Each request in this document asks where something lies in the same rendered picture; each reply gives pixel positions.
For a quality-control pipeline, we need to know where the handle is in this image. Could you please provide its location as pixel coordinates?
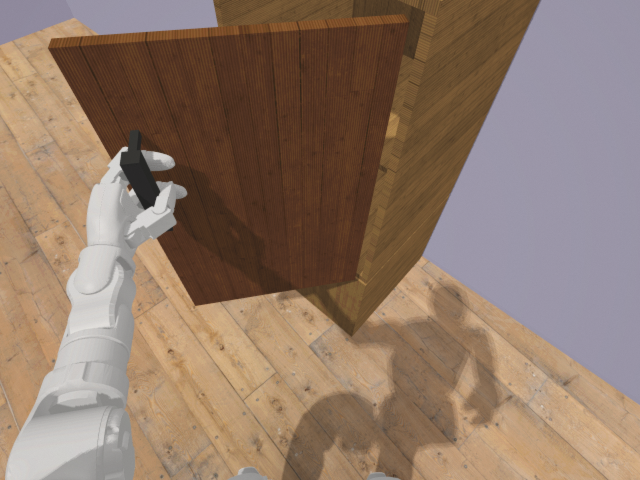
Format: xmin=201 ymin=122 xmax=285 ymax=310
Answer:
xmin=120 ymin=130 xmax=173 ymax=232

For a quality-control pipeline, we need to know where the cupboard door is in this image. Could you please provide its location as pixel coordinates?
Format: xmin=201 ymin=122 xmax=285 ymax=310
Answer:
xmin=48 ymin=14 xmax=410 ymax=306

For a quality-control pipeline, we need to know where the robot left shin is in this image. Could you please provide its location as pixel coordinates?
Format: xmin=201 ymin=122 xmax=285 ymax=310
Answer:
xmin=238 ymin=467 xmax=259 ymax=475

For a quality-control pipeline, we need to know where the left robot upper arm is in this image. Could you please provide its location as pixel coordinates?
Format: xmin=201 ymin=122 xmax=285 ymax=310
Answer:
xmin=11 ymin=405 xmax=135 ymax=480

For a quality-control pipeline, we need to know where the robot left forearm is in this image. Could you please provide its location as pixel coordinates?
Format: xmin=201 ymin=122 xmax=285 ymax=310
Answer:
xmin=5 ymin=244 xmax=136 ymax=480

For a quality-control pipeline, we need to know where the left robot hand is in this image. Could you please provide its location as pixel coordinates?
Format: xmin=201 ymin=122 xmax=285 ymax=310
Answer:
xmin=86 ymin=147 xmax=187 ymax=258

